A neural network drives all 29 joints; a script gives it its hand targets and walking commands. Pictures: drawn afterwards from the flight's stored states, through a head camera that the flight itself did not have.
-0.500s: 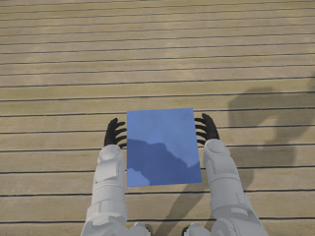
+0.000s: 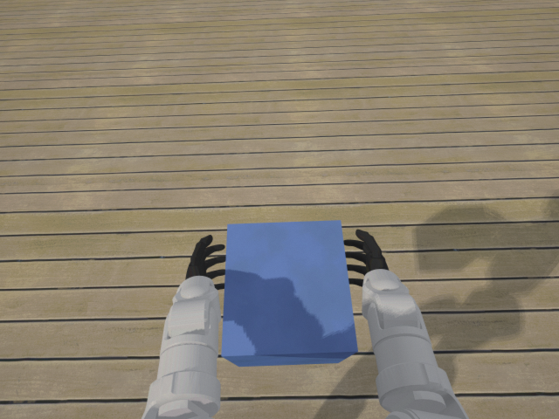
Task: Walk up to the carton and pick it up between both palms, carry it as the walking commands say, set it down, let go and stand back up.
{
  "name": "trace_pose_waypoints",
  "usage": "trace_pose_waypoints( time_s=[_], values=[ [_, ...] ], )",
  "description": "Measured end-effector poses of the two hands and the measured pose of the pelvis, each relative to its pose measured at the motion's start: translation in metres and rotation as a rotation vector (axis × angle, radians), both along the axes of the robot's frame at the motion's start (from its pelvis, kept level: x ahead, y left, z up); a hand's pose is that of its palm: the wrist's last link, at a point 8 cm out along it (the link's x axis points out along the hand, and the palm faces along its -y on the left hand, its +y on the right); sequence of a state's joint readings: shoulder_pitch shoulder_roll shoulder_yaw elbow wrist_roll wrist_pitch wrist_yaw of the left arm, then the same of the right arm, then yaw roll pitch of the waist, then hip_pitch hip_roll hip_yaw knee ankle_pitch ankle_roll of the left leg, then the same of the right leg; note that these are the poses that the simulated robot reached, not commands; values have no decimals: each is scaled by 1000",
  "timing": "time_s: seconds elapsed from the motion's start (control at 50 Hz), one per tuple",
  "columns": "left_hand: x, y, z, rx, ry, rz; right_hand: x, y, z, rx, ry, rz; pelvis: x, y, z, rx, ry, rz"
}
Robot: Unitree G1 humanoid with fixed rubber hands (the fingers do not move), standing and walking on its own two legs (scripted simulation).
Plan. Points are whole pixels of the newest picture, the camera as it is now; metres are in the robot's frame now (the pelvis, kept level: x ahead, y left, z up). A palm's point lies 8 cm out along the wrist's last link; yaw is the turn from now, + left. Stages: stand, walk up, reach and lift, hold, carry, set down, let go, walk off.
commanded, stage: reach and lift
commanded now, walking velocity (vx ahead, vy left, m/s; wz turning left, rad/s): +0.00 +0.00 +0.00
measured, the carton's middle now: (286, 298) +0.34 +0.03 -0.06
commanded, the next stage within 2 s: hold in 1.78 s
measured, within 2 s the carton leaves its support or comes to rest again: neither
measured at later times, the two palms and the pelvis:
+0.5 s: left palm (197, 279) +0.30 +0.15 +0.06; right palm (388, 268) +0.32 -0.12 +0.06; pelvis +0.00 +0.00 +0.00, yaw +1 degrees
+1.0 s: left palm (205, 272) +0.31 +0.14 +0.07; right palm (397, 274) +0.31 -0.13 +0.06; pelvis +0.00 +0.01 +0.00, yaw +0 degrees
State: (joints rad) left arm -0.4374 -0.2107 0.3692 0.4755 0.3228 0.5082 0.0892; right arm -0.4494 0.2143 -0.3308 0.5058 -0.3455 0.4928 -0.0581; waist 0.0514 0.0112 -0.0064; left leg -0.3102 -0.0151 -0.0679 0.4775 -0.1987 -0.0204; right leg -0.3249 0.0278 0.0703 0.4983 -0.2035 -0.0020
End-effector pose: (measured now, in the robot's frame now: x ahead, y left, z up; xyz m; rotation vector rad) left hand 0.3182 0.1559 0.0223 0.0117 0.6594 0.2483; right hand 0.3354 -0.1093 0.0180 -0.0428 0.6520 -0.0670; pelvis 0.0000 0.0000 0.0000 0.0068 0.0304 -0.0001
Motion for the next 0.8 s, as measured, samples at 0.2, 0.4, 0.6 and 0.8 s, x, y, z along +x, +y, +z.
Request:
trace_pose_waypoints(
  time_s=[0.2,0.4,0.6,0.8],
  values=[
    [-6,-2,26,9,-12,-10,-6,-2,27,-6,-17,5,4,-1,4,1,-86,0],
    [-14,-3,43,7,0,-1,-11,-3,47,-10,-10,5,4,-4,4,2,-159,7],
    [-14,-15,41,8,19,-38,-18,-14,46,-15,4,-46,-1,-4,3,-1,-176,9],
    [-7,-24,44,10,15,-76,-22,-23,47,-12,3,-89,-1,0,3,-4,-177,2]
  ],
)
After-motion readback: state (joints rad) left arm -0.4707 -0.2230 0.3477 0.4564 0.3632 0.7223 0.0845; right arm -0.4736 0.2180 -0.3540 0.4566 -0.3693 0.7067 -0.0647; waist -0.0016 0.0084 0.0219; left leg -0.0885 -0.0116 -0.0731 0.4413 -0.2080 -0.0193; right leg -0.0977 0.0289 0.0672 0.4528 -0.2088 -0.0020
